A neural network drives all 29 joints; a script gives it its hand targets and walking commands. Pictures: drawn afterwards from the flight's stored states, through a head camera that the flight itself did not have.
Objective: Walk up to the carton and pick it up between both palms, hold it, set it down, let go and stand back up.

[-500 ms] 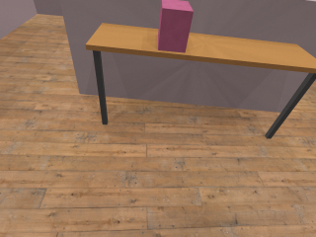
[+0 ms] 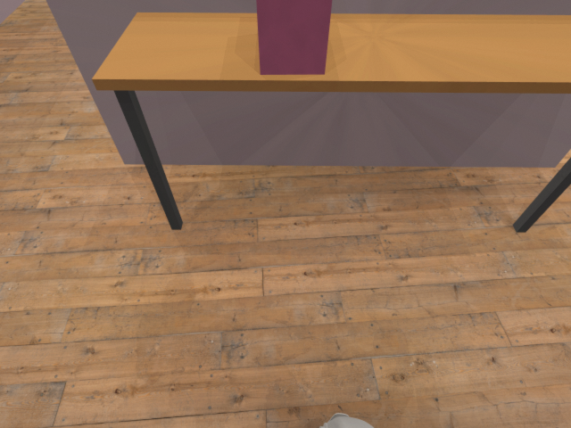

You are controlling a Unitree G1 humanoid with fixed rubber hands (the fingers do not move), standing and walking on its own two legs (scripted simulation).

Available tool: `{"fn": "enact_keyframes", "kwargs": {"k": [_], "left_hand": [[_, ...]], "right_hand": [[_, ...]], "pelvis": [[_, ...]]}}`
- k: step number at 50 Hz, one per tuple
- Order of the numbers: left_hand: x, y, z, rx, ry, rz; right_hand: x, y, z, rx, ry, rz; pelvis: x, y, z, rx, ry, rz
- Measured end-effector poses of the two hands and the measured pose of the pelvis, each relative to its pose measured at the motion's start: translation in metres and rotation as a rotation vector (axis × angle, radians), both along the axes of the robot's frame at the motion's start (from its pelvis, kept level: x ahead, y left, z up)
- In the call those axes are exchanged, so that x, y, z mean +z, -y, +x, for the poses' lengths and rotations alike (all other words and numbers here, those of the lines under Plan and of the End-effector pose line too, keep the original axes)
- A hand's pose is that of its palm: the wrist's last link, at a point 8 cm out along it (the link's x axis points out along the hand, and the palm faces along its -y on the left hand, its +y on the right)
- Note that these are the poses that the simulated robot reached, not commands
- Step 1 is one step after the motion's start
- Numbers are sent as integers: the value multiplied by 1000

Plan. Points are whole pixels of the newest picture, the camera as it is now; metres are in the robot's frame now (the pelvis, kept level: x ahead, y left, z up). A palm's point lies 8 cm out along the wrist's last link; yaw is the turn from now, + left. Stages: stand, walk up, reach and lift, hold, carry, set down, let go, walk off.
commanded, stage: walk up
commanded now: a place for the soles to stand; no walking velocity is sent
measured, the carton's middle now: (292, 7) +1.10 -0.01 +0.10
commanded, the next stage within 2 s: none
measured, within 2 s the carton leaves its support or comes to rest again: neither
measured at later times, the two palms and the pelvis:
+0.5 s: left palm (106, 391) +0.21 +0.29 -0.13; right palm (391, 310) +0.33 -0.18 -0.10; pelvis +0.25 +0.04 +0.01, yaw +3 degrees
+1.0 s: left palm (183, 230) +0.50 +0.21 -0.10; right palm (417, 241) +0.49 -0.26 -0.12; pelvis +0.48 -0.01 +0.02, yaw +1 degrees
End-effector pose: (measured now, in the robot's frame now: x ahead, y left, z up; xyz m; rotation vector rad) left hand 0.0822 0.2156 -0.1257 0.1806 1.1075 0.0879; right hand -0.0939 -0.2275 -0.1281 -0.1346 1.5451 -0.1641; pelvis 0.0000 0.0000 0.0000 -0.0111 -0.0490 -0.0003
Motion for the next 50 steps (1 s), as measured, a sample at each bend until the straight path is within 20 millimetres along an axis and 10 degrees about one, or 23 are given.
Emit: {"fn": "enact_keyframes", "kwargs": {"k": [8, 18, 22, 29, 39, 50], "left_hand": [[15, -18, -11, 111, -122, 17], [-16, -50, 18, 167, -331, -23], [-20, -63, 68, 131, -344, -22], [11, -76, 209, 20, -167, 20], [22, -33, 385, -70, 38, 62], [25, 2, 415, 69, -61, 23]], "right_hand": [[28, 27, 211, 189, 318, -61], [28, -33, 401, 276, 528, -35], [21, -50, 426, 218, 518, -32], [33, -39, 413, 113, 375, -46], [3, 12, 425, 36, 161, -20], [12, 36, 579, 140, 265, -19]], "pelvis": [[22, -2, 77, 34, 7, -19], [1, -36, 194, 74, 11, -14], [-2, -45, 227, 62, 17, 18], [23, -40, 286, 34, 3, 27], [7, -1, 388, 4, -3, 49], [20, 11, 476, 13, 5, 10]]}}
